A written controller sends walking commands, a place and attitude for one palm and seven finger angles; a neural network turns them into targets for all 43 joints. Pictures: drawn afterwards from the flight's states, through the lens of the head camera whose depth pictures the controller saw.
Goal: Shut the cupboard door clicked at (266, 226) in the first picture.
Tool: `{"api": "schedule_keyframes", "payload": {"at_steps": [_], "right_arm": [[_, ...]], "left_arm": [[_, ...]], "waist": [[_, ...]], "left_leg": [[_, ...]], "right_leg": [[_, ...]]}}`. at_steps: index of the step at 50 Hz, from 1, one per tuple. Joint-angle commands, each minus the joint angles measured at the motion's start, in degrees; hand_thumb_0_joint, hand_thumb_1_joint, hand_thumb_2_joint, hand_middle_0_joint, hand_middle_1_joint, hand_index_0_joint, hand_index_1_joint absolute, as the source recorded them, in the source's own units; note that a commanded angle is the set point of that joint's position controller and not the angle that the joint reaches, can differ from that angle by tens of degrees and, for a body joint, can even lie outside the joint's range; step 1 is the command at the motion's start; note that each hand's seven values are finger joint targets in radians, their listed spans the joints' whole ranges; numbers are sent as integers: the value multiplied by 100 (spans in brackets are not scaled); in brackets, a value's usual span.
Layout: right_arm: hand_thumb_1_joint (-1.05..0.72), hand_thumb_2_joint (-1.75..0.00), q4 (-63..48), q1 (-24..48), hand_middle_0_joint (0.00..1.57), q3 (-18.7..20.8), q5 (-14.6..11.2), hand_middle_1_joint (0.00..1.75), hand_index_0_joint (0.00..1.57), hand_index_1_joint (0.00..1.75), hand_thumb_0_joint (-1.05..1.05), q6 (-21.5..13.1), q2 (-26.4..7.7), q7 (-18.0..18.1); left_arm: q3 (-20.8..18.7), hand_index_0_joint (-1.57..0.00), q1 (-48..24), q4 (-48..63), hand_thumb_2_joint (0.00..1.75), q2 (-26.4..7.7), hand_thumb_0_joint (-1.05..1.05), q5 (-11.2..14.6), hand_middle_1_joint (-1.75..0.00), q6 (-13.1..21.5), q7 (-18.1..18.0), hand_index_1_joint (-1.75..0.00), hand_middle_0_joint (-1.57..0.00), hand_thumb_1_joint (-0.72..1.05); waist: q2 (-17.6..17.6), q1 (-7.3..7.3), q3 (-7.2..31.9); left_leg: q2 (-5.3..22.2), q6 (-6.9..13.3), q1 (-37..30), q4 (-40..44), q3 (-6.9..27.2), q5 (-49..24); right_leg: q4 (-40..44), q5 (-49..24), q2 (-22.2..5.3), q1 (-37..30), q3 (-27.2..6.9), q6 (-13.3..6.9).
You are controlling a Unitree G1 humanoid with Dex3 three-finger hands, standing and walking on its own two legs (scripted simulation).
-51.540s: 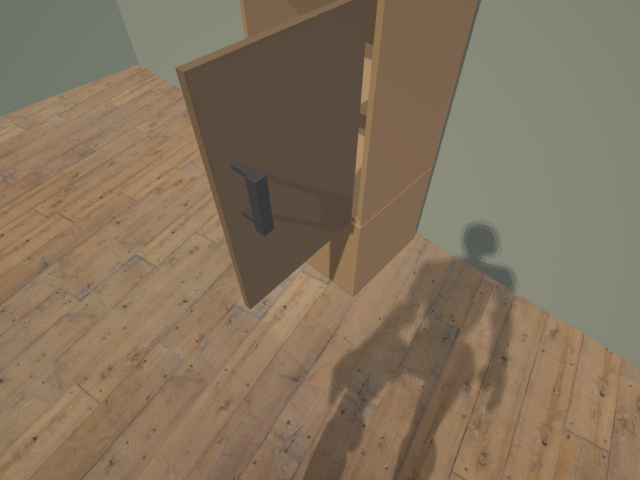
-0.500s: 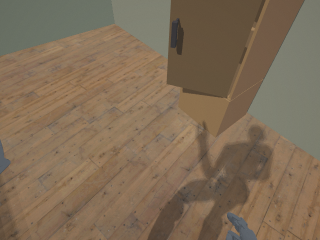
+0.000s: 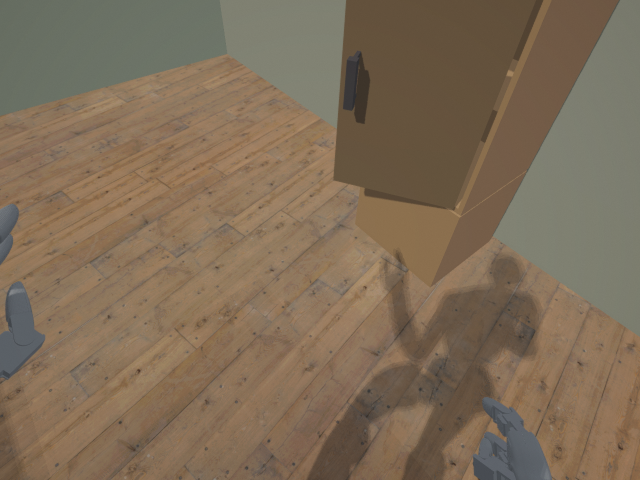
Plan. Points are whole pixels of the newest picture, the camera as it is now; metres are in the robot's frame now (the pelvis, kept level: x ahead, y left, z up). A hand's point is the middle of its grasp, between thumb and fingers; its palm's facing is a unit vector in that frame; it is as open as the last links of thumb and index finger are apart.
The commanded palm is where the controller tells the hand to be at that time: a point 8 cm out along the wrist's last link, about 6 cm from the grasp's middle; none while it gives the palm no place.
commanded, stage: let the arm hang, fingers relaxed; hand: left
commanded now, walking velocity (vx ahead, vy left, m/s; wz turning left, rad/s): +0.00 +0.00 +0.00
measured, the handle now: (353, 80) +1.01 -0.05 +0.02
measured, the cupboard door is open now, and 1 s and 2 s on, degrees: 32 32 32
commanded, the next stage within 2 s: look to check the result in 1.08 s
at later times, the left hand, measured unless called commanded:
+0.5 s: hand out of the picture -0.11 +0.22 -0.17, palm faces +0.03 -0.98 -0.19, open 7.2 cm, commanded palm none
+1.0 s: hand out of the picture -0.07 +0.20 -0.17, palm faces +0.01 -0.99 -0.17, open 7.4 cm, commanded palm none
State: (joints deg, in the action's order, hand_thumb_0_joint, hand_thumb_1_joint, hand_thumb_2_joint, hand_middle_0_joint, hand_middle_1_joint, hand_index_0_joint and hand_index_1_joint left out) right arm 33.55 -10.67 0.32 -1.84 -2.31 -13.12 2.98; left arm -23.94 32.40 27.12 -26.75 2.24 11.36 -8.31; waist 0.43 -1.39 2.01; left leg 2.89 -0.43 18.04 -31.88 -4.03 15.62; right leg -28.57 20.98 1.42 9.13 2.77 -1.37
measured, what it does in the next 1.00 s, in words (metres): shifts its weight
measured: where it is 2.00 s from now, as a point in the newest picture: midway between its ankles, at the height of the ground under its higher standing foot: outside the picture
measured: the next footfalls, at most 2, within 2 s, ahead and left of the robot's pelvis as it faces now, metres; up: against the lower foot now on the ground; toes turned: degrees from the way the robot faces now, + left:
none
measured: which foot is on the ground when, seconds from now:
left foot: down 0.00-1.00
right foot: down 0.00-1.00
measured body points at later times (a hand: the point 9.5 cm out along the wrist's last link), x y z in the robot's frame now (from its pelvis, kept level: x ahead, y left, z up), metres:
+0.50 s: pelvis -0.04 +0.04 +0.01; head -0.02 +0.05 +0.46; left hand -0.11 +0.27 -0.15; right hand -0.07 -0.19 -0.15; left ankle +0.00 +0.12 -0.73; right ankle -0.08 -0.09 -0.73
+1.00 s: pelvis -0.05 +0.04 +0.01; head -0.06 +0.04 +0.46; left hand -0.07 +0.25 -0.15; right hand -0.06 -0.18 -0.15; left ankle +0.00 +0.12 -0.73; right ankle -0.08 -0.09 -0.73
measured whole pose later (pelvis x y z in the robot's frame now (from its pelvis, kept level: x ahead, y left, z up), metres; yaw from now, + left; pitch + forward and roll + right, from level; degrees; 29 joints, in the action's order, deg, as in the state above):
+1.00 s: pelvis -0.05 +0.04 +0.01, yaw -1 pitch -2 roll +0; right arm 64.1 -16.6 1.0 0.7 0.9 -8.3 1.1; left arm -0.3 18.5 -64.8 -7.1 -1.2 0.0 -1.8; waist -0.3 -1.0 -0.4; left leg -0.5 3.2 13.7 -22.4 -6.1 7.4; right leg -23.4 14.7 -1.8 7.1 1.4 1.3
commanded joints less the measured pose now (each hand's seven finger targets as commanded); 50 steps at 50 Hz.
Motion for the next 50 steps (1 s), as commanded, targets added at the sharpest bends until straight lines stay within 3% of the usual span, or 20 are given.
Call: {"api": "schedule_keyframes", "payload": {"at_steps": [1, 2, 3, 6, 7, 9, 11, 14, 15, 16, 25, 38, 50], "right_arm": [[-90, -90, 119, 237, 20, 328, 135, 30, 20, 30, 0, -215, -1290, -329], [-90, -90, 148, 279, 20, 238, 157, 30, 20, 30, 0, -99, -1243, -325], [-90, -90, 170, 272, 20, 188, 202, 30, 20, 30, 0, -41, -1191, -318], [-90, -90, 416, 165, 20, 154, 288, 30, 20, 30, 0, 95, -1154, -295], [-90, -90, 596, 101, 20, 143, 306, 30, 20, 30, 0, 152, -1113, -298], [-90, -90, 928, 47, 20, 56, 327, 30, 20, 30, 0, 248, -936, -305], [-90, -90, 1261, 69, 20, 8, 327, 30, 20, 30, 0, 280, -836, -288], [-90, -90, 1761, -111, 20, -12, 296, 30, 20, 30, 0, 285, -655, -233], [-90, -90, 1881, -212, 20, 11, 326, 30, 20, 30, 0, 285, -549, -200], [-90, -90, 2014, -254, 20, 9, 309, 30, 20, 30, 0, 287, -507, -186], [-90, -90, 2744, -891, 20, 97, 237, 30, 20, 30, 0, 283, -308, -88], [-90, -90, 2954, -1081, 20, 184, 244, 30, 20, 30, 0, 303, -181, -96], [-90, -90, 2919, -940, 20, 185, 252, 30, 20, 30, 0, 240, -169, -118]], "left_arm": [[1879, -20, -778, -3349, 90, 425, 0, -301, -30, -1154, 809, -30, -20, 90], [1918, -20, -1018, -3705, 90, 412, 0, -308, -30, -1163, 852, -30, -20, 90], [1961, -20, -1208, -4075, 90, 350, 0, -337, -30, -1129, 876, -30, -20, 90], [2031, -20, -1576, -5182, 90, 211, 0, -335, -30, -1102, 833, -30, -20, 90], [2079, -20, -1664, -5586, 90, 258, 0, -330, -30, -1120, 805, -30, -20, 90], [2197, -20, -1722, -6274, 90, 426, 0, -287, -30, -1196, 742, -30, -20, 90], [2245, -20, -1655, -6930, 90, 529, 0, -283, -30, -1218, 722, -30, -20, 90], [2262, -20, -1450, -7760, 90, 699, 0, -269, -30, -1184, 714, -30, -20, 90], [2190, -20, -1327, -7931, 90, 917, 0, -284, -30, -1181, 701, -30, -20, 90], [2215, -20, -1262, -8129, 90, 888, 0, -276, -30, -1189, 704, -30, -20, 90], [2329, -20, -792, -9125, 90, 1202, 0, -287, -30, -1163, 665, -30, -20, 90], [2286, -20, -521, -9298, 90, 1353, 0, -346, -30, -1175, 600, -30, -20, 90], [2256, -20, -892, -9144, 90, 1244, 0, -330, -30, -1095, 610, -30, -20, 90]], "waist": [[-277, 68, 440], [13, 135, 213], [588, 164, 158], [1305, 85, 222], [1242, 44, 208], [329, 47, 38], [-304, 108, -167], [-508, 109, -303], [-799, 125, -263], [-1015, 133, -304], [-117, 90, -674], [-105, 106, -915], [-54, 58, -879]], "left_leg": [[557, 287, -275, -174, 467, -2078], [611, 347, 77, 59, 633, -1360], [544, 340, 107, 98, 695, -1299], [231, 244, -219, -81, 574, -1682], [211, 225, -401, 30, 591, -1617], [280, 236, -552, 441, 679, -1701], [319, 274, -453, 851, 782, -1260], [273, 241, -478, 1084, 743, -679], [280, 259, -501, 1166, 748, -442], [271, 262, -495, 1259, 764, -289], [380, 317, -686, 1625, 807, 132], [376, 336, -442, 1910, 869, 855], [300, 278, -685, 1616, 644, 55]], "right_leg": [[-282, -2394, -831, 650, -319, 99], [-135, -1573, -770, 659, -271, 110], [15, -1701, -767, 543, -352, 76], [94, -2781, -1062, 343, -556, -132], [142, -2498, -1070, 412, -552, -159], [254, -1498, -884, 424, -497, -41], [510, -790, -713, 268, -539, 38], [820, -640, -704, 141, -572, -5], [900, -595, -688, 82, -548, -36], [915, -638, -673, 52, -539, -50], [1112, -546, -632, 259, -440, -13], [976, -206, -523, 541, -419, 42], [1118, -482, -646, 636, -536, 11]]}}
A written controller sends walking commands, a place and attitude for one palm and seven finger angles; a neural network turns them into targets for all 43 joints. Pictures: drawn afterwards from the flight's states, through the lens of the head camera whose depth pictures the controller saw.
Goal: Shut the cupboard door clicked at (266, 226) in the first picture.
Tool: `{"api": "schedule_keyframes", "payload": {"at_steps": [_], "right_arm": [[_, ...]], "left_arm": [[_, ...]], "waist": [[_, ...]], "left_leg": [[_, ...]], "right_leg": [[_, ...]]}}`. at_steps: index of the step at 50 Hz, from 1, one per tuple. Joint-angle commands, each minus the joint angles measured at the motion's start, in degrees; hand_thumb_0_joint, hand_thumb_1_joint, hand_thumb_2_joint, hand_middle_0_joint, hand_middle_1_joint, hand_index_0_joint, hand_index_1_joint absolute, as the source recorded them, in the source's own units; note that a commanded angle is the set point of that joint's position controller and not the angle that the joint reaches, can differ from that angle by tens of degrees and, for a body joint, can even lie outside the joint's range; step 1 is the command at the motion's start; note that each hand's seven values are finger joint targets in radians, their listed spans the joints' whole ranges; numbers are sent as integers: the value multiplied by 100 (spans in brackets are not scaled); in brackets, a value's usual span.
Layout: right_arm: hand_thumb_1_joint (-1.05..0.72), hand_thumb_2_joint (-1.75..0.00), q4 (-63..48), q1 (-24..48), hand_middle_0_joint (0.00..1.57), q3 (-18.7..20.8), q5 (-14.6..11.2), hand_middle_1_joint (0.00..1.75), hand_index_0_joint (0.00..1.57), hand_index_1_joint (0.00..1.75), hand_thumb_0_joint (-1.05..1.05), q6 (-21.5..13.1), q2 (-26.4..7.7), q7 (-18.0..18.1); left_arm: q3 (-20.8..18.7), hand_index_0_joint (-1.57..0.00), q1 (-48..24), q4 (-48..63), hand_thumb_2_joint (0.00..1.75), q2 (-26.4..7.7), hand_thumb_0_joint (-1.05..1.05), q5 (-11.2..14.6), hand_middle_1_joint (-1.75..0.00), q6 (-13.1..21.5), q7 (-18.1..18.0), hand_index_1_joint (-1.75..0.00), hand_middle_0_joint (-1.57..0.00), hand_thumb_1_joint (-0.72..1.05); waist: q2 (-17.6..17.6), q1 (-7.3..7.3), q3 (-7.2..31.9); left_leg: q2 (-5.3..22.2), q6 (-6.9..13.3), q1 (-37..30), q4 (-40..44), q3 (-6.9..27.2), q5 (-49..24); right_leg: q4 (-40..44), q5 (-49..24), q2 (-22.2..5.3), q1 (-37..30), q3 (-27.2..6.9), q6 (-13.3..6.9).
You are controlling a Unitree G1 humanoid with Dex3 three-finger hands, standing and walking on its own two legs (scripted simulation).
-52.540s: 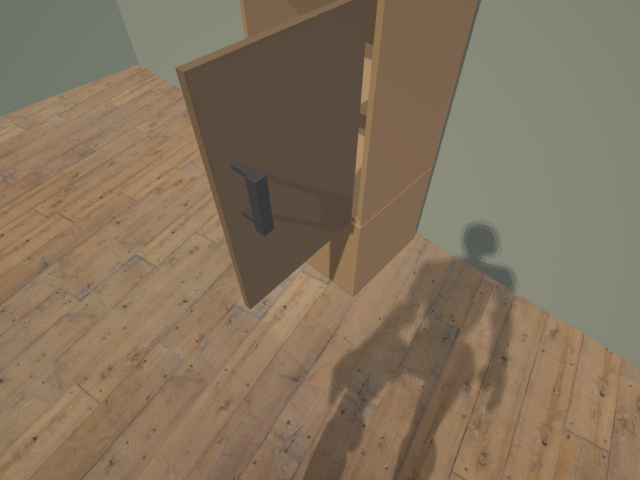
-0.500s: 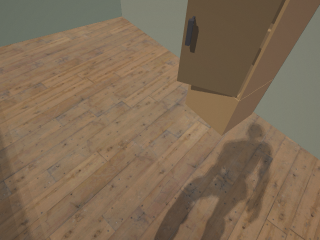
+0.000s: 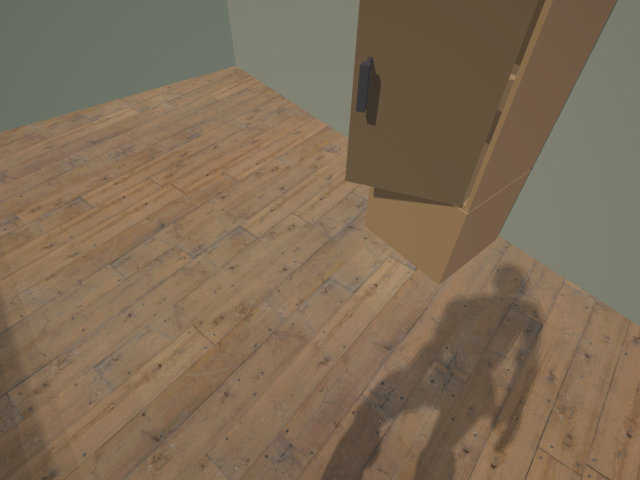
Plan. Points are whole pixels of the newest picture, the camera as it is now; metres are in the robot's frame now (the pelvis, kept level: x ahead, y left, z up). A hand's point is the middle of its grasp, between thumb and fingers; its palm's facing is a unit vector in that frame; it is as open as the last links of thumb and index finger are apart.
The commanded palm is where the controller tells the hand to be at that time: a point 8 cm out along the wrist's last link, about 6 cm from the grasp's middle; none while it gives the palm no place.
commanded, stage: let the arm hang, fingers relaxed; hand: left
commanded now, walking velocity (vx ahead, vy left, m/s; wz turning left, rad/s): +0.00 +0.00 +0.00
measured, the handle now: (365, 84) +1.07 -0.08 +0.01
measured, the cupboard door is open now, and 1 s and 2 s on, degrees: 32 32 32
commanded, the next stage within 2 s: look to check the result in 0.08 s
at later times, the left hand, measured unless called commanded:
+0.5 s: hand out of the picture +0.02 +0.18 -0.17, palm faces -0.01 -0.97 -0.23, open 7.4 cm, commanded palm none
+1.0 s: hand out of the picture +0.05 +0.18 -0.18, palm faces +0.02 -0.98 -0.21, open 7.4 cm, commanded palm none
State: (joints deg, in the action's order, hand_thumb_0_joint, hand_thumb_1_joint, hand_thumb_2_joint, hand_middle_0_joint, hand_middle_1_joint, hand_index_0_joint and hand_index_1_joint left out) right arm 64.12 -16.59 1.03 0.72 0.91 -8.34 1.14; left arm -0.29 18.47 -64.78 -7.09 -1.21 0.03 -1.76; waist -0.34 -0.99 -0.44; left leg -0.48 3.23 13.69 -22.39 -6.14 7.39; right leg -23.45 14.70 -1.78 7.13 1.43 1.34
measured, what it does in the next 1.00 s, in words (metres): shifts its weight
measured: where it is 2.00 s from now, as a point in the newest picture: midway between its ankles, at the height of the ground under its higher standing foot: (326, 460)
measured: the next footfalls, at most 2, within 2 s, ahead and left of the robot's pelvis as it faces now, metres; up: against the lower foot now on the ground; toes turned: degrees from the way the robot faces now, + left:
right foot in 1.54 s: +0.38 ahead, -0.14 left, +0.00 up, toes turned -13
left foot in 1.86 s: +0.41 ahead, +0.10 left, +0.00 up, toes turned -11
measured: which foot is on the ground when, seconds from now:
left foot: down 0.00-1.00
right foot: down 0.00-1.00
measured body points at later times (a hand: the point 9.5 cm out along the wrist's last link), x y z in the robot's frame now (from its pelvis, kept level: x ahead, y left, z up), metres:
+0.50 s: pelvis +0.02 -0.01 +0.00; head +0.03 -0.01 +0.45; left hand +0.02 +0.23 -0.15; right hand +0.02 -0.26 -0.16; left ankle +0.06 +0.08 -0.74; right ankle -0.02 -0.13 -0.74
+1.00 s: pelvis +0.06 -0.01 +0.00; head +0.06 -0.01 +0.45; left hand +0.06 +0.23 -0.16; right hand +0.08 -0.26 -0.16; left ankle +0.06 +0.08 -0.74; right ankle -0.02 -0.13 -0.74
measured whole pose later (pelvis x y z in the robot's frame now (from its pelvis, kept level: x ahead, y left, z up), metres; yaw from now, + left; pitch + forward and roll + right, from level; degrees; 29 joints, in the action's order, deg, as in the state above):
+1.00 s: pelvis +0.06 -0.01 +0.00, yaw +0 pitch -1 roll -1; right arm 64.3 -13.3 0.6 1.5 1.1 -12.2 0.2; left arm -1.3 16.3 -65.1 -11.1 -1.3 0.1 -0.6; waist -0.6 -0.6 -0.6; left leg 1.9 0.8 13.2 -31.3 -5.3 18.4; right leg -22.2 19.4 0.4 1.9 2.1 -0.4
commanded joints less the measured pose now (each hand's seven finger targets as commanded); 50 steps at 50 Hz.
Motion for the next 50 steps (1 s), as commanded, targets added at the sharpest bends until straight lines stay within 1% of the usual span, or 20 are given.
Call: {"api": "schedule_keyframes", "payload": {"at_steps": [1, 7, 14, 16, 20, 26, 30, 33, 35, 37, 40, 41, 42, 43, 44, 45, 47, 48, 49, 50], "right_arm": [[-90, -90, -140, -338, 20, 108, -5, 30, 20, 30, 0, -86, -643, 66], [-90, -90, -138, -222, 20, 109, -3, 30, 20, 30, 0, -88, -748, 67], [-90, -90, -142, -99, 20, 115, -14, 30, 20, 30, 0, -125, -910, 66], [-90, -90, -128, -49, 20, 105, -15, 30, 20, 30, 0, -131, -958, 67], [-90, -90, -115, 33, 20, 110, -18, 30, 20, 30, 0, -119, -1009, 59], [-90, -90, -125, 213, 20, 107, -20, 30, 20, 30, 0, -154, -1146, 58], [-90, -90, -128, 347, 20, 106, -16, 30, 20, 30, 0, -146, -1212, 51], [-90, -90, -158, 417, 20, 106, -25, 30, 20, 30, 0, -156, -1293, 46], [-90, -90, -146, 471, 20, 93, -14, 30, 20, 30, 0, -155, -1295, 47], [-90, -90, -161, 514, 20, 98, -12, 30, 20, 30, 0, -167, -1338, 46], [-90, -90, -177, 567, 20, 98, -13, 30, 20, 30, 0, -166, -1383, 43], [-90, -90, -104, 495, 20, 32, 3, 30, 20, 30, 0, -143, -1105, 36], [-90, -90, -33, 311, 20, -23, 24, 30, 20, 30, 0, -95, -896, 21], [-90, -90, -16, 203, 20, -6, 34, 30, 20, 30, 0, -61, -880, 5], [-90, -90, -38, 235, 20, 13, 56, 30, 20, 30, 0, -41, -887, -10], [-90, -90, -113, 288, 20, 28, 70, 30, 20, 30, 0, -34, -882, -24], [-90, -90, -248, 367, 20, 31, 80, 30, 20, 30, 0, -64, -787, -52], [-90, -90, -327, 395, 20, 42, 84, 30, 20, 30, 0, -83, -773, -67], [-90, -90, -411, 521, 20, 68, 92, 30, 20, 30, 0, -111, -772, -63], [-90, -90, -500, 522, 20, 79, 85, 30, 20, 30, 0, -150, -776, -60]], "left_arm": [[-109, -20, 468, 46, 90, -727, 0, 21, -30, 41, -44, -30, -20, 90], [-121, -20, 318, 44, 90, -832, 0, 28, -30, 36, -28, -30, -20, 90], [-135, -20, 143, 53, 90, -1009, 0, 37, -30, 77, -22, -30, -20, 90], [-134, -20, 89, 58, 90, -1053, 0, 43, -30, 78, -17, -30, -20, 90], [-136, -20, -11, 56, 90, -1143, 0, 41, -30, 78, -13, -30, -20, 90], [-151, -20, -161, 61, 90, -1261, 0, 44, -30, 98, -7, -30, -20, 90], [-145, -20, -243, 72, 90, -1317, 0, 42, -30, 104, -4, -30, -20, 90], [-153, -20, -281, 98, 90, -1401, 0, 36, -30, 121, -3, -30, -20, 90], [-144, -20, -351, 92, 90, -1383, 0, 42, -30, 111, 2, -30, -20, 90], [-154, -20, -382, 90, 90, -1418, 0, 40, -30, 115, 8, -30, -20, 90], [-154, -20, -423, 114, 90, -1472, 0, 40, -30, 125, 9, -30, -20, 90], [-88, -20, -314, 28, 90, -1192, 0, 55, -30, 108, -2, -30, -20, 90], [-40, -20, -201, -25, 90, -1009, 0, 57, -30, 68, -7, -30, -20, 90], [-64, -20, -91, -44, 90, -1020, 0, 33, -30, 37, 4, -30, -20, 90], [-99, -20, -55, -44, 90, -1105, 0, 22, -30, 9, 35, -30, -20, 90], [-137, -20, 25, -33, 90, -1155, 0, 12, -30, -1, 63, -30, -20, 90], [-237, -20, 210, -9, 90, -1276, 0, -1, -30, 1, 85, -30, -20, 90], [-280, -20, 364, 3, 90, -1337, 0, -6, -30, 14, 82, -30, -20, 90], [-313, -20, 438, 19, 90, -1293, 0, -13, -30, 41, 79, -30, -20, 90], [-344, -20, 504, 34, 90, -1285, 0, -21, -30, 82, 76, -30, -20, 90]], "waist": [[30, 16, -637], [-75, 22, -602], [114, 16, -379], [74, 24, -367], [77, 16, -427], [16, 21, -183], [73, 27, -274], [34, 32, -147], [-25, 22, -228], [-28, 31, -153], [68, 34, -138], [24, 24, -42], [77, -9, -100], [109, 3, -138], [229, 29, -433], [361, 62, -612], [766, 155, -906], [995, 214, -956], [954, 247, -1140], [866, 237, -1097]], "left_leg": [[639, -87, -262, 664, 855, 833], [671, -105, -312, 708, 886, 880], [701, -94, -545, 535, 818, 214], [710, -97, -581, 522, 815, 96], [714, -114, -557, 519, 803, 84], [762, -106, -727, 481, 817, -338], [767, -116, -743, 486, 820, -401], [776, -118, -805, 439, 826, -613], [769, -133, -781, 486, 842, -538], [780, -128, -831, 498, 844, -632], [786, -133, -861, 465, 853, -744], [766, -175, -933, 439, 776, -575], [700, -226, -888, 400, 692, -34], [610, -227, -768, 272, 604, 640], [527, -240, -463, 165, 502, 1212], [442, -252, -201, -45, 385, 1458], [260, -286, 556, -762, 47, 1521], [236, -297, 981, -1166, -71, 1577], [306, -314, 1295, -1499, -85, 1692], [369, -315, 1453, -1629, -64, 1775]], "right_leg": [[618, 141, -333, 835, -417, -266], [639, 143, -333, 768, -418, -274], [690, -174, -393, 572, -441, -304], [701, -253, -397, 525, -438, -296], [765, -235, -416, 488, -452, -299], [762, -560, -446, 272, -433, -291], [825, -631, -470, 272, -433, -284], [843, -846, -477, 158, -435, -281], [858, -770, -485, 167, -432, -273], [855, -843, -495, 112, -426, -269], [876, -990, -514, 69, -406, -263], [913, -840, -524, 46, -403, -235], [887, -307, -480, 95, -399, -231], [862, 340, -470, 134, -470, -297], [928, 921, -515, 277, -568, -379], [1013, 1340, -583, 368, -722, -470], [1198, 1759, -857, 136, -1187, -757], [1266, 1770, -1055, -116, -1437, -923], [1232, 1358, -1235, -226, -1635, -1099], [1044, 637, -1323, -425, -1665, -1222]]}}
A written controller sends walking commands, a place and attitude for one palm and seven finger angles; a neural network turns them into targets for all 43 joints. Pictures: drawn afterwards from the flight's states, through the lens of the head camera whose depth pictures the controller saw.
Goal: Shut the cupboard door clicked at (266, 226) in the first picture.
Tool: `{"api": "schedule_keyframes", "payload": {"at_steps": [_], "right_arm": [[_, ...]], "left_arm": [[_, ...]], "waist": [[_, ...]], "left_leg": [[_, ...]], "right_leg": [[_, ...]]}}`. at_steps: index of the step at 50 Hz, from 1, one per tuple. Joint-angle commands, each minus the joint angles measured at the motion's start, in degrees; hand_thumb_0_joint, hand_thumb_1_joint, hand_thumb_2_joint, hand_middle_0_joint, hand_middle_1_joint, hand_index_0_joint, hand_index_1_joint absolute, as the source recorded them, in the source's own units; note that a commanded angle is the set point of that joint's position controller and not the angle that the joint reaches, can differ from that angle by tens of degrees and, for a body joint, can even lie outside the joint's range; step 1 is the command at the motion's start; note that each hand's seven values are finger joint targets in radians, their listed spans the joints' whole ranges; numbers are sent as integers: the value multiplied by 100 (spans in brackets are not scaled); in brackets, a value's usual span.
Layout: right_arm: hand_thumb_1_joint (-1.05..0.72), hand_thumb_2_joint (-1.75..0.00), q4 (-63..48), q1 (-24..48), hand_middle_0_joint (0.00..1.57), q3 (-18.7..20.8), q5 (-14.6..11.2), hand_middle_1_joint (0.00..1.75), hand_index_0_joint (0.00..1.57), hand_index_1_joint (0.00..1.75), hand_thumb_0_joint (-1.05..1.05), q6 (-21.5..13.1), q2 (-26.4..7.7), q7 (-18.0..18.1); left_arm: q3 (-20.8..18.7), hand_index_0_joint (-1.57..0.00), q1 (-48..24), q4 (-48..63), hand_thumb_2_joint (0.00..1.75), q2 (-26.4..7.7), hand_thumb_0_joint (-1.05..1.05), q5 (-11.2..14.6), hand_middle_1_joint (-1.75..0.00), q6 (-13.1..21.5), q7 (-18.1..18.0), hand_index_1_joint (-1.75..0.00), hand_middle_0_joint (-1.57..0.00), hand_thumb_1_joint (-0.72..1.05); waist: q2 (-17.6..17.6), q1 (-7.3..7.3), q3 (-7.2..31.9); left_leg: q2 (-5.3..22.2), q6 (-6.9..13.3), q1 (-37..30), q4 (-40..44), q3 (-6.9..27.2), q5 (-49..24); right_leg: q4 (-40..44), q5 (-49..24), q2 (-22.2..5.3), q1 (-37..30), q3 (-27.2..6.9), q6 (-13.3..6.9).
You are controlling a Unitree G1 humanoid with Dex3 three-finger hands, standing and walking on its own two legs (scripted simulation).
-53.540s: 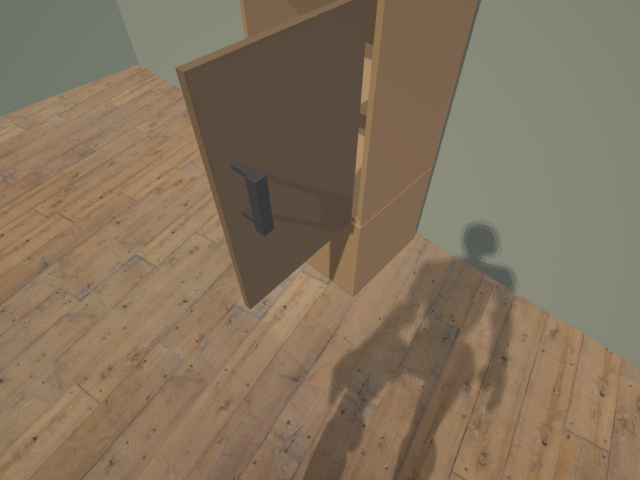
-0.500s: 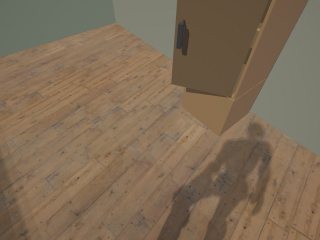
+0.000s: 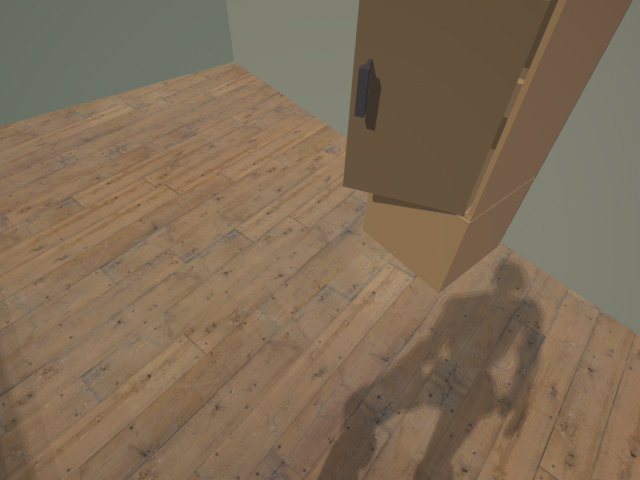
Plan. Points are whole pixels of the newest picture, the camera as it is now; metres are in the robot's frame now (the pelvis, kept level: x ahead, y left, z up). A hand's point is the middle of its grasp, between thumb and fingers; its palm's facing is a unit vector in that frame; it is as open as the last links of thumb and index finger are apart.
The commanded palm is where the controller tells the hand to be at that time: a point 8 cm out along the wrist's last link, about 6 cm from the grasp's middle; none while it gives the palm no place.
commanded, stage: walk to a spot facing it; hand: left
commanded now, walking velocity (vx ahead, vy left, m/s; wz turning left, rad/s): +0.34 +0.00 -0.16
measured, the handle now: (364, 88) +1.01 -0.07 +0.01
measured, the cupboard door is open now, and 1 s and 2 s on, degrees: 32 32 32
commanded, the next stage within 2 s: turn to face it in 0.32 s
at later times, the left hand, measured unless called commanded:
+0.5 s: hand (224, 395) +0.29 +0.17 -0.18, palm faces -0.15 -0.97 -0.20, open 7.3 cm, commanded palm none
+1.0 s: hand (239, 332) +0.40 +0.17 -0.17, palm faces -0.20 -0.96 -0.18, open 7.3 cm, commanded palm none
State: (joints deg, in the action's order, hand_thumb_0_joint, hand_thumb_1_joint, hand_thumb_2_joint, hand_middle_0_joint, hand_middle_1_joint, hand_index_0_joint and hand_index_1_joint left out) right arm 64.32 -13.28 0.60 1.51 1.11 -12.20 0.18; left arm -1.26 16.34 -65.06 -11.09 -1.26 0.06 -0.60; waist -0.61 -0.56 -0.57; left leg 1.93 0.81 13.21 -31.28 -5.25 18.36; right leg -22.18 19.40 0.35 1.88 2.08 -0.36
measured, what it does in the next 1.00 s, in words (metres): walks ahead: right foot, then left foot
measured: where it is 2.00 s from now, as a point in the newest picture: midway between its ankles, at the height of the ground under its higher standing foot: (353, 400)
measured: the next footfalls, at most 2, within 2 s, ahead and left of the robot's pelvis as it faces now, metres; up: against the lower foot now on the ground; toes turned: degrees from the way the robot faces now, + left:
right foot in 0.54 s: +0.32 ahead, -0.13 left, +0.00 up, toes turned -13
left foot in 0.86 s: +0.35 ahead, +0.11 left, +0.00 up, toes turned -11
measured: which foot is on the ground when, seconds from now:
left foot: down 0.00-0.54, up 0.56-0.84, down 0.86-1.00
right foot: down 0.00-0.12, up 0.14-0.52, down 0.54-0.88, up 0.90-1.00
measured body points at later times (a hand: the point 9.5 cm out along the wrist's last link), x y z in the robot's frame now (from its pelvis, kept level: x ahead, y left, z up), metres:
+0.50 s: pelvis +0.16 +0.00 -0.01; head +0.21 -0.01 +0.43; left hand +0.29 +0.23 -0.16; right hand -0.02 -0.16 -0.15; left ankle +0.01 +0.09 -0.74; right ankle +0.28 -0.12 -0.72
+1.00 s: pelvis +0.29 -0.01 +0.00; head +0.32 +0.00 +0.45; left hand +0.41 +0.22 -0.15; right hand +0.31 -0.25 -0.14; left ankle +0.31 +0.12 -0.74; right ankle +0.26 -0.12 -0.69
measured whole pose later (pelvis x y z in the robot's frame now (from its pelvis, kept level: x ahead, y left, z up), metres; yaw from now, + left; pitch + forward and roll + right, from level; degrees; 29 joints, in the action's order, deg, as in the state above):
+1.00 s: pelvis +0.29 -0.01 +0.00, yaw -15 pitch +1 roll -1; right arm 53.2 -12.4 0.8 2.2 -1.8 -9.0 1.1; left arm -4.7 12.6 -56.1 -11.7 -1.8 -1.2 1.3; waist 0.3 -0.1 -2.0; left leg 4.1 -0.9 13.1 -28.8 -2.8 16.3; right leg -51.1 23.1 1.3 24.7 1.4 -0.1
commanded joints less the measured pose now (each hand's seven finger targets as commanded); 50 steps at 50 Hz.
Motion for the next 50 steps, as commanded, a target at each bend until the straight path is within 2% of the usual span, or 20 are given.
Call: {"api": "schedule_keyframes", "payload": {"at_steps": [1, 3, 4, 5, 6, 8, 14, 21, 25, 26, 27, 28, 30, 33, 41, 42, 43, 44, 46, 50], "right_arm": [[-90, -90, -557, 124, 20, 137, -15, 30, 20, 30, 0, -200, -374, 40], [-90, -90, -416, -555, 20, 160, -31, 30, 20, 30, 0, -287, -340, 55], [-90, -90, -144, -1337, 20, 206, 0, 30, 20, 30, 0, -355, -530, 79], [-90, -90, 163, -2218, 20, 322, 82, 30, 20, 30, 0, -393, -985, 143], [-90, -90, 321, -2726, 20, 248, 80, 30, 20, 30, 0, -355, -862, 253], [-90, -90, 111, -2176, 20, 156, 29, 30, 20, 30, 0, -388, -484, 264], [-90, -90, 135, -1872, 20, 103, -43, 30, 20, 30, 0, -513, -159, 282], [-90, -90, 154, -1843, 20, 151, -28, 30, 20, 30, 0, -448, -222, 329], [-90, -90, -19, -1303, 20, 252, -108, 30, 20, 30, 0, -375, -535, 309], [-90, -90, -99, -1285, 20, 258, -189, 30, 20, 30, 0, -364, -395, 244], [-90, -90, -271, -1539, 20, 232, -251, 30, 20, 30, 0, -367, 21, 224], [-90, -90, -446, -1232, 20, 240, -217, 30, 20, 30, 0, -255, -82, 252], [-90, -90, -509, -1080, 20, 218, -109, 30, 20, 30, 0, -155, -39, 214], [-90, -90, -565, -1175, 20, 160, -46, 30, 20, 30, 0, -10, 166, 173], [-90, -90, -898, -892, 20, 159, -63, 30, 20, 30, 0, -104, -43, 144], [-90, -90, -908, -953, 20, 206, -18, 30, 20, 30, 0, -173, -357, 154], [-90, -90, -969, -1045, 20, 317, 55, 30, 20, 30, 0, -213, -840, 165], [-90, -90, -1120, -906, 20, 370, 96, 30, 20, 30, 0, -189, -1130, 183], [-90, -90, -1168, -727, 20, 339, 100, 30, 20, 30, 0, -265, -959, 174], [-90, -90, -1069, -750, 20, 284, 71, 30, 20, 30, 0, -366, -758, 175]], "left_arm": [[-276, -20, 733, 78, 90, -901, 0, -25, -30, 102, -45, -30, -20, 90], [-302, -20, 478, 172, 90, -827, 0, -3, -30, 121, -36, -30, -20, 90], [-288, -20, 324, 269, 90, -657, 0, 21, -30, 118, -7, -30, -20, 90], [-223, -20, 203, 465, 90, -341, 0, 43, -30, 127, 6, -30, -20, 90], [-186, -20, -345, 686, 90, -397, 0, 25, -30, 134, -36, -30, -20, 90], [-218, -20, -511, 670, 90, -321, 0, 40, -30, 141, 25, -30, -20, 90], [-245, -20, -423, 732, 90, 121, 0, 8, -30, -11, 170, -30, -20, 90], [-282, -20, -1116, 1090, 90, 28, 0, 34, -30, -25, 218, -30, -20, 90], [-392, -20, 632, 687, 90, -318, 0, -25, -30, 50, 119, -30, -20, 90], [-480, -20, 1275, 523, 90, -742, 0, -59, -30, 130, 61, -30, -20, 90], [-554, -20, 1537, 499, 90, -1235, 0, 3, -30, 179, -6, -30, -20, 90], [-532, -20, 1070, 701, 90, -1260, 0, 90, -30, 120, -100, -30, -20, 90], [-395, -20, -8, 1024, 90, -778, 0, 39, -30, 61, -187, -30, -20, 90], [-354, -20, -578, 1178, 90, -645, 0, -57, -30, 82, -213, -30, -20, 90], [-412, -20, -591, 1255, 90, -641, 0, 5, -30, -14, -45, -30, -20, 90], [-372, -20, -524, 1317, 90, -457, 0, 27, -30, -22, -5, -30, -20, 90], [-336, -20, -491, 1409, 90, -293, 0, 38, -30, -9, 59, -30, -20, 90], [-361, -20, -639, 1562, 90, -320, 0, 36, -30, 31, 104, -30, -20, 90], [-433, -20, -869, 1554, 90, -481, 0, -82, -30, 34, 174, -30, -20, 90], [-334, -20, -706, 1403, 90, -308, 0, -9, -30, 117, 250, -30, -20, 90]], "waist": [[782, 150, -1080], [531, -207, -759], [-294, -499, -530], [-1869, -702, -377], [-1856, -858, -603], [-65, -499, -964], [-551, -79, -870], [-486, -38, -1046], [-461, 752, -5], [262, 982, 482], [1378, 764, 1100], [630, 636, 560], [605, 179, 232], [165, -232, 240], [499, -314, 161], [-197, -312, 111], [-1361, -363, -18], [-1569, -396, -323], [-1039, -302, -501], [-929, -214, 45]], "left_leg": [[165, -60, 1463, -715, -174, 702], [144, 40, 216, 230, -251, 113], [352, 242, -1143, 726, 255, -841], [1576, 670, -2158, 1224, 1935, -1917], [2139, 873, -2174, 1608, 2578, -2642], [2228, 1170, -1474, 1644, 2041, -2565], [1372, 652, -1071, 1953, 199, -2718], [1479, 637, -1242, 1583, -379, -4015], [1307, 362, -834, -814, -672, -5004], [777, 103, 57, -2507, -843, -3256], [-223, -148, 1273, -4625, -610, 1494], [-9, -59, 1511, -5064, 344, 1730], [444, -62, 1469, -4837, 712, 990], [493, -166, 713, -3310, 541, 913], [146, -279, -702, 164, 243, -418], [628, -106, -958, 865, 899, -46], [1609, 357, -864, 1571, 2226, 723], [2325, 940, -356, 2136, 3060, 1393], [2034, 970, -496, 1992, 2546, 27], [1490, 714, -1270, 1349, 981, -2511]], "right_leg": [[725, -374, -1570, 47, -1634, -1094], [-134, -1338, -1197, 557, -1001, -844], [-1418, -1856, -598, 1427, -345, -526], [-3139, -140, 84, 2786, 344, -195], [-4245, 1149, 70, 3518, -39, -213], [-4690, 550, -458, 3687, -365, -245], [-3619, -767, -494, 3451, 25, -78], [-1925, -1188, -220, 2846, 393, -305], [-1253, -1391, 152, 440, 569, -524], [-778, -2433, -654, -655, -347, -882], [-119, -4240, -2311, -1343, -2809, -1667], [268, -3982, -2505, -404, -2944, -1877], [497, -2113, -2032, 850, -2233, -1530], [590, -1831, -1572, 1863, -1398, -1206], [210, -397, -820, 2404, -1226, -640], [-209, 369, -414, 2760, -997, -393], [-1253, 735, 168, 3081, -407, -103], [-2122, 990, 169, 3221, -149, 27], [-3415, 706, -83, 3520, -338, 15], [-2755, 262, -203, 3070, -38, 79]]}}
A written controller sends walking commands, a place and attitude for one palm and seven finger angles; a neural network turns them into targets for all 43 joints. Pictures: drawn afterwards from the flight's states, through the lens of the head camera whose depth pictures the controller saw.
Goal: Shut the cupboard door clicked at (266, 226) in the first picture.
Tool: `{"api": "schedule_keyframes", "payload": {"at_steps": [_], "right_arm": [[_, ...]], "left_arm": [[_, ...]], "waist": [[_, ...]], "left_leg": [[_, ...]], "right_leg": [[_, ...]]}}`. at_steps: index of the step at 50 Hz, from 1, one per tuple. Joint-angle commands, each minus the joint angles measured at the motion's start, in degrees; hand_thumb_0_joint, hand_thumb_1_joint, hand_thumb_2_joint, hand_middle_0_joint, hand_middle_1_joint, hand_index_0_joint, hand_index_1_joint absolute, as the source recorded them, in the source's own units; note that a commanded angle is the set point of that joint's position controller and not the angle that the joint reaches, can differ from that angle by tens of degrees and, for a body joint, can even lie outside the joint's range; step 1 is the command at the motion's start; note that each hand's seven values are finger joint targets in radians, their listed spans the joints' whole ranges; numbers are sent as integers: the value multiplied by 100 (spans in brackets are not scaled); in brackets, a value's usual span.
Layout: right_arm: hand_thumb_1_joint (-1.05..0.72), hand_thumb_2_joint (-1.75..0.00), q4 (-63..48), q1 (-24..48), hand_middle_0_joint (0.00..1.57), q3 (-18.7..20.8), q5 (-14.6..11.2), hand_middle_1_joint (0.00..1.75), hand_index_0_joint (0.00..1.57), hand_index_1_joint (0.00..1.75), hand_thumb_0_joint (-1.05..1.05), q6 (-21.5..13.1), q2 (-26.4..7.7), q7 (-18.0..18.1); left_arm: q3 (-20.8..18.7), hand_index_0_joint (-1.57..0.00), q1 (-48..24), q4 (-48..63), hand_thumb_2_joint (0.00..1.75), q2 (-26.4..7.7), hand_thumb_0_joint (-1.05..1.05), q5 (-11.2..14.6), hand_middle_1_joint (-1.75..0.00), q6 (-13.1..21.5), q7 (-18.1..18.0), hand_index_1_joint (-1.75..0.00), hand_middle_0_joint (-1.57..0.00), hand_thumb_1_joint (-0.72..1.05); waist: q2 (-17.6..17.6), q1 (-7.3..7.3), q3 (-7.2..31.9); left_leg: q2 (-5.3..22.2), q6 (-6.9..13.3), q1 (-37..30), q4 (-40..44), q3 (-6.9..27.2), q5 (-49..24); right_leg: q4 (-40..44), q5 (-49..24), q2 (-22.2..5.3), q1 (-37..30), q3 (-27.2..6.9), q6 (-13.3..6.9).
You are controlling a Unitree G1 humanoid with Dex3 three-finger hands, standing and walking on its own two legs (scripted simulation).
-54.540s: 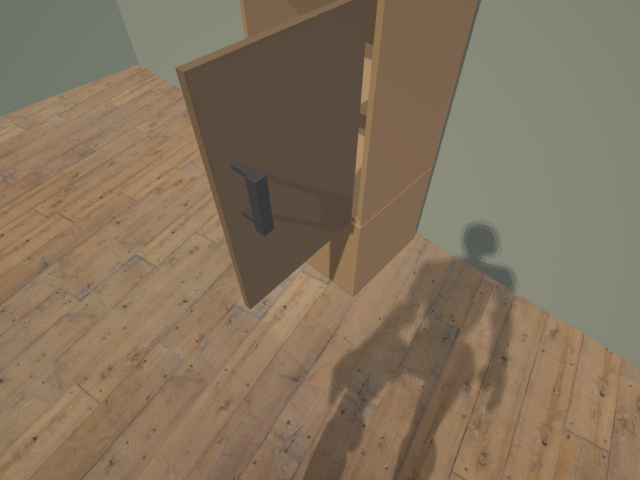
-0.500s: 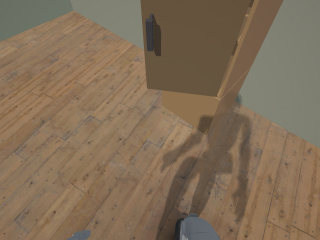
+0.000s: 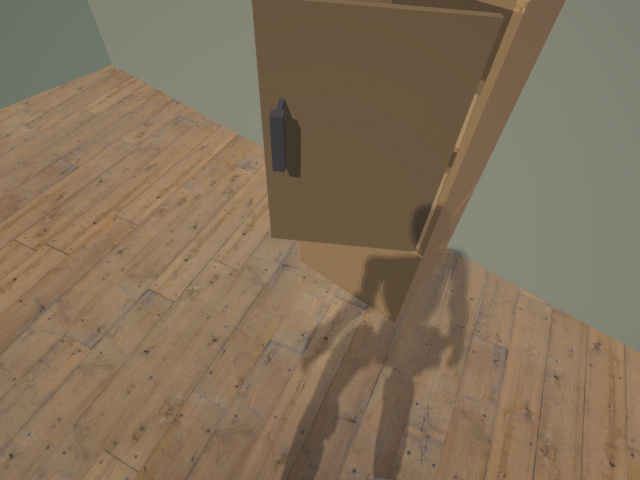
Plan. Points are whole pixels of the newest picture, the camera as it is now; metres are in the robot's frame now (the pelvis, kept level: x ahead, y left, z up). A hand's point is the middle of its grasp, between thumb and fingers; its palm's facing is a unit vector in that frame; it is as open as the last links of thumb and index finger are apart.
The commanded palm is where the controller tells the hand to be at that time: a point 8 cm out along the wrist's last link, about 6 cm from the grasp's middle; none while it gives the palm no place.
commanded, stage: take the last steps up to it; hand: left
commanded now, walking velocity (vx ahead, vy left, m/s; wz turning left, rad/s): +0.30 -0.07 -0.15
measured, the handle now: (280, 135) +0.71 +0.12 +0.01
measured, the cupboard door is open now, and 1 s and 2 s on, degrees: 32 32 32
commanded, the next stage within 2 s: come to a stop and stand still in 0.48 s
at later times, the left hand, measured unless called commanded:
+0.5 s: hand (220, 473) +0.16 +0.15 -0.19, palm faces -0.03 -0.99 -0.15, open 7.4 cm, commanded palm none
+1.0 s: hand (234, 370) +0.31 +0.16 -0.18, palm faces +0.01 -0.98 -0.21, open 7.3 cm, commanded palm none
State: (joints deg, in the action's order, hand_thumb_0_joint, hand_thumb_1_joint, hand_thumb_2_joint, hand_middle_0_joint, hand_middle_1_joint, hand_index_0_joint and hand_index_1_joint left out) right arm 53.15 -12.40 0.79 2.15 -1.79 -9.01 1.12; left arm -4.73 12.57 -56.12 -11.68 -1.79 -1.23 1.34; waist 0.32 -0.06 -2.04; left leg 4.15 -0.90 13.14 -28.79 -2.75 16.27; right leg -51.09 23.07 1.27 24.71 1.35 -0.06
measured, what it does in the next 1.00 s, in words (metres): walks ahead: right foot, then left foot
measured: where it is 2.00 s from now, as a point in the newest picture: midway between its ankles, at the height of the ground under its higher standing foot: outside the picture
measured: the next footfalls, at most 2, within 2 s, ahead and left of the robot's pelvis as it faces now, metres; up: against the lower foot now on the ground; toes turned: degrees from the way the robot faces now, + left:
right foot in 0.16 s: +0.11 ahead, -0.13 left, +0.00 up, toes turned -6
left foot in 0.44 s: +0.23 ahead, +0.10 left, +0.00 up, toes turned +5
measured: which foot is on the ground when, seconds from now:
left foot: down 0.00-0.16, up 0.18-0.42, down 0.44-0.70, up 0.72-1.00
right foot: up 0.00-0.14, down 0.16-0.44, up 0.46-0.66, down 0.68-1.00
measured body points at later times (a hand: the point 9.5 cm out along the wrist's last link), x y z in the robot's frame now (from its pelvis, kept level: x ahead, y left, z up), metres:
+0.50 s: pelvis +0.16 -0.02 -0.01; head +0.18 -0.01 +0.43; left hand +0.16 +0.21 -0.18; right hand +0.16 -0.25 -0.16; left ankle +0.19 +0.09 -0.74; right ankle +0.08 -0.12 -0.72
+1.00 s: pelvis +0.23 -0.02 +0.00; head +0.29 -0.01 +0.44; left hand +0.31 +0.21 -0.16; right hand +0.30 -0.28 -0.15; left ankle +0.23 +0.08 -0.72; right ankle +0.23 -0.15 -0.74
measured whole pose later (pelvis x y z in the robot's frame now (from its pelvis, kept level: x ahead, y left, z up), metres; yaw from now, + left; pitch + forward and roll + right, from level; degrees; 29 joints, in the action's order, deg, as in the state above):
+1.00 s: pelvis +0.23 -0.02 +0.00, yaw -2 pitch +0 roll +0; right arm 56.9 -7.7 3.3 0.3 3.1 -12.2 1.0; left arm -3.3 8.1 -57.2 -9.9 -1.8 -1.5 -2.5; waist 1.4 0.3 -6.9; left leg -0.2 -2.2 18.0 -38.2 -2.5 20.7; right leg -28.3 14.6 -3.5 13.6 4.0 1.0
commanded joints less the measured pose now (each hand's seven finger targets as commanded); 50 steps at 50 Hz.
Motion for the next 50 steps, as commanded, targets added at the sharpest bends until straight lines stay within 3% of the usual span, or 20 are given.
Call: {"api": "schedule_keyframes", "payload": {"at_steps": [1, 4, 6, 7, 8, 9, 13, 20, 22, 23, 25, 29, 31, 33, 35, 37, 40, 43, 49, 50], "right_arm": [[-90, -90, 85, -859, 20, 311, 10, 30, 20, 30, 0, -66, -1064, 78], [-90, -90, 191, -823, 20, 342, -10, 30, 20, 30, 0, -6, -1172, 52], [-90, -90, 228, -654, 20, 323, -66, 30, 20, 30, 0, 28, -1152, 28], [-90, -90, 175, -549, 20, 264, -122, 30, 20, 30, 0, 17, -974, -19], [-90, -90, -18, -326, 20, 164, -172, 30, 20, 30, 0, -12, -609, -72], [-90, -90, -149, 12, 20, 195, -131, 30, 20, 30, 0, 14, -785, -55], [-90, -90, 165, -133, 20, 232, -85, 30, 20, 30, 0, 40, -643, -110], [-90, -90, 647, -1297, 20, 160, -78, 30, 20, 30, 0, -69, -507, -99], [-90, -90, 803, -2131, 20, 356, 44, 30, 20, 30, 0, -103, -1375, 5], [-90, -90, 746, -2157, 20, 353, 28, 30, 20, 30, 0, -43, -1364, 32], [-90, -90, 611, -1623, 20, 254, 12, 30, 20, 30, 0, -68, -1037, 65], [-90, -90, 522, -838, 20, 209, -11, 30, 20, 30, 0, -81, -897, 92], [-90, -90, 559, -580, 20, 178, -105, 30, 20, 30, 0, -8, -791, 112], [-90, -90, 566, -616, 20, 80, -211, 30, 20, 30, 0, 37, -379, 65], [-90, -90, 716, -854, 20, 98, -210, 30, 20, 30, 0, 205, -210, 44], [-90, -90, 766, -844, 20, 163, -199, 30, 20, 30, 0, 339, -380, 84], [-90, -90, 584, -476, 20, 248, -223, 30, 20, 30, 0, 391, -486, 113], [-90, -90, 326, -58, 20, 296, -223, 30, 20, 30, 0, 434, -510, 92], [-90, -90, 297, -511, 20, 294, -164, 30, 20, 30, 0, 410, -550, -13], [-90, -90, 243, -554, 20, 321, -109, 30, 20, 30, 0, 324, -927, -13]], "left_arm": [[23, -20, -342, 503, 90, -216, 0, 43, -30, 238, 58, -30, -20, 90], [56, -20, -225, 396, 90, -223, 0, 38, -30, 251, 89, -30, -20, 90], [-10, -20, 363, 152, 90, -412, 0, 39, -30, 252, 75, -30, -20, 90], [-91, -20, 909, -19, 90, -776, 0, 19, -30, 293, 26, -30, -20, 90], [-205, -20, 1531, -239, 90, -1342, 0, 12, -30, 333, -58, -30, -20, 90], [-190, -20, 1637, -287, 90, -1397, 0, 68, -30, 307, -113, -30, -20, 90], [-25, -20, 569, -101, 90, -760, 0, 13, -30, 323, -236, -30, -20, 90], [9, -20, 325, -269, 90, -577, 0, 117, -30, 322, -173, -30, -20, 90], [120, -20, 391, -95, 90, -76, 0, 134, -30, 306, -131, -30, -20, 90], [130, -20, -13, 69, 90, -264, 0, 52, -30, 307, -137, -30, -20, 90], [98, -20, -219, 61, 90, -205, 0, 48, -30, 315, -95, -30, -20, 90], [164, -20, 153, -141, 90, 66, 0, 86, -30, 294, -52, -30, -20, 90], [184, -20, 644, -392, 90, 103, 0, 89, -30, 273, -101, -30, -20, 90], [161, -20, 850, -483, 90, -464, 0, 87, -30, 342, -230, -30, -20, 90], [147, -20, 472, -404, 90, -806, 0, 92, -30, 284, -268, -30, -20, 90], [135, -20, 426, -425, 90, -762, 0, 91, -30, 253, -356, -30, -20, 90], [2, -20, 572, -369, 90, -940, 0, 30, -30, 150, -470, -30, -20, 90], [-119, -20, 422, -196, 90, -1049, 0, -1, -30, 72, -512, -30, -20, 90], [-75, -20, -241, 141, 90, -842, 0, 40, -30, -11, -447, -30, -20, 90], [-14, -20, -42, 194, 90, -575, 0, 74, -30, -53, -437, -30, -20, 90]], "waist": [[-1023, -279, 233], [-1034, -237, 118], [-671, 96, 78], [78, 404, 204], [1530, 653, 345], [1300, 737, 160], [629, 102, -110], [-13, -409, -32], [-1803, -649, 55], [-1290, -698, -235], [-1234, -469, -401], [-892, -102, 177], [-595, 153, 286], [643, 142, 160], [671, -78, 35], [1352, -8, 132], [1097, 236, 407], [644, 344, 675], [690, -193, 560], [-379, -148, 653]], "left_leg": [[1259, 881, -1264, 1049, 612, -2265], [1172, 747, -864, 853, 489, -1691], [919, 493, 83, 334, 236, -850], [501, 262, 1055, -638, -176, -291], [-202, 33, 2117, -1971, -829, 1214], [-67, 73, 2410, -2990, -234, 2151], [372, 91, 1885, -2952, 139, 1169], [-41, 3, -694, 152, -399, -529], [1941, 983, -1512, 1341, 2408, -98], [2183, 1397, -1125, 1584, 2860, 125], [1918, 1323, -629, 1633, 2256, -311], [1298, 995, -425, 1072, 644, -1763], [829, 617, -59, 470, 115, -1923], [166, 28, 601, 101, -243, -426], [-24, -62, 66, -89, -263, 335], [-38, -97, 306, -719, -239, 942], [-252, -130, 1154, -1803, -60, 1568], [-355, -150, 1440, -2246, 257, 1672], [-219, -100, -356, 351, 78, -883], [594, 171, -908, 795, 863, -2304]], "right_leg": [[512, -134, -294, 569, 127, 37], [1556, -442, -100, -294, 466, -46], [2428, -1071, -30, -1672, 437, -146], [2883, -570, -637, -2777, -479, -431], [3609, -166, -1891, -3386, -2213, -1058], [3988, 105, -2385, -2961, -2879, -1521], [3762, -650, -1835, -1733, -1548, -1354], [2686, -748, -933, -666, -330, -706], [326, 690, 15, 760, 495, -202], [-571, 1171, -86, 1045, 128, -257], [-1136, 574, -513, 1176, -174, -200], [981, 206, -427, -357, 193, -61], [2326, -1441, -211, -1399, 393, 25], [3090, -3455, -1156, -2022, -913, -205], [3021, -4553, -1746, -1495, -1034, -541], [2782, -6420, -1760, -1959, -924, -641], [2381, -8313, -2190, -2901, -1130, -1159], [2399, -7571, -2279, -3230, -1058, -1311], [2153, -3977, -1462, -1485, -369, -532], [1692, -2039, -898, -816, -46, -155]]}}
